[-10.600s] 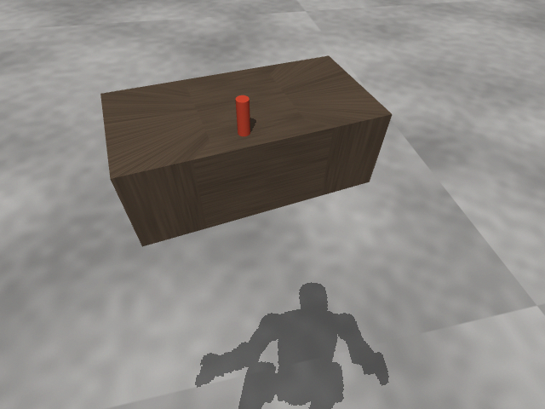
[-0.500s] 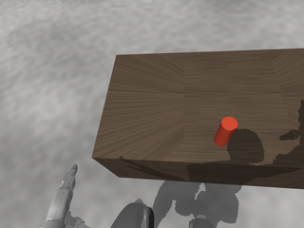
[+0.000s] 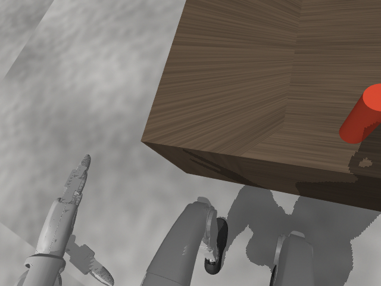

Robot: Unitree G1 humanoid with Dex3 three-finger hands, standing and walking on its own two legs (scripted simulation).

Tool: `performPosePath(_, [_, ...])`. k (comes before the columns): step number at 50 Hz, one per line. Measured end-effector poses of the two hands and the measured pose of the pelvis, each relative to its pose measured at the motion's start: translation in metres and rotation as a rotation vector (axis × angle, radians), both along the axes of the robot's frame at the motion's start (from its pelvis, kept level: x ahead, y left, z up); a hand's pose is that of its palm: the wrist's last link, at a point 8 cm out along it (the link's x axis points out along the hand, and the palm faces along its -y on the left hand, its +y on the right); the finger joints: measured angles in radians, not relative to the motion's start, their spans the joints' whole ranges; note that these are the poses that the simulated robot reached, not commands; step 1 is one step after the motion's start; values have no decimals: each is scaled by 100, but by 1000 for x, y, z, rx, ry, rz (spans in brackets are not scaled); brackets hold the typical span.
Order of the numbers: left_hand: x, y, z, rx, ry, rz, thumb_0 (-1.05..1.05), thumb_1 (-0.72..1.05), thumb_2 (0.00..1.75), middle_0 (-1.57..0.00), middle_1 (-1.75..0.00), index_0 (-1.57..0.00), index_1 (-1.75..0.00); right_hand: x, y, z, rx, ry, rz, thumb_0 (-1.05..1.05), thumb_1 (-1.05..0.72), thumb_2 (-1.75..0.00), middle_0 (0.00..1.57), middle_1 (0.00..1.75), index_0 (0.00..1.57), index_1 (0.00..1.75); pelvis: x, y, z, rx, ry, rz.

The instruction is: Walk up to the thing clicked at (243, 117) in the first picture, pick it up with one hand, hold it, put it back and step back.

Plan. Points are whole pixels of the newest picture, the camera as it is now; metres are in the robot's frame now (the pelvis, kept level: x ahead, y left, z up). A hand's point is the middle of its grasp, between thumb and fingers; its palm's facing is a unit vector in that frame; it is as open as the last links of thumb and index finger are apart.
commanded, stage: close in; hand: right
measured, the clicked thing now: (364, 117) +0.50 -0.21 -0.09
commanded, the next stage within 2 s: close in 0.54 s
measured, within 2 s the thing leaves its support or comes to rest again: leaves its support in 1.62 s
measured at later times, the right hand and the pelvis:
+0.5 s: hand (370, 121) +0.49 -0.22 -0.09, palm faces +0.16 +0.99 +0.03, open 17.7 cm; pelvis -0.02 +0.00 -0.04, yaw +0 degrees
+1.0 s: hand (358, 107) +0.52 -0.20 -0.09, palm faces +0.17 +0.99 +0.00, open 14.6 cm; pelvis -0.02 +0.00 -0.05, yaw -1 degrees
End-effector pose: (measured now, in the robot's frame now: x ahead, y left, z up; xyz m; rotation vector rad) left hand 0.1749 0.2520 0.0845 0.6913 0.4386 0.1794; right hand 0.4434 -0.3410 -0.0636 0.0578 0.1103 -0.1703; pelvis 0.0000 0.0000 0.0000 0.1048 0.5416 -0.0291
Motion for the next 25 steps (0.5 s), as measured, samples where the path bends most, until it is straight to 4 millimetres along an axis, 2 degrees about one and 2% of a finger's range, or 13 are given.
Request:
performPosePath(5, [-7,-4,1,55,-35,-37,-1,-54,4,-6,-5,-6,-5,2,19,-33,9,-11,-1,-1,57,-4,5,5,6,6,-9,0,-23,2,15,3])
performPosePath(9, [-15,-4,8,111,-46,-46,-1,-54,4,-7,-5,-7,-5,6,33,-47,8,-31,-10,-1,56,-4,5,5,6,6,-15,0,-34,1,25,6])
performPosePath(17, [-32,1,8,126,-44,0,-1,-54,3,-7,-5,-7,-5,17,56,-38,-23,-57,5,-1,57,-4,5,5,6,5,-20,-1,-41,-2,24,6])
performPosePath(25, [-30,1,12,101,-89,-25,-1,-54,3,-7,-5,-7,-5,21,74,-30,-26,-17,12,-1,59,-4,4,5,5,6,-19,-2,-42,-17,19,4])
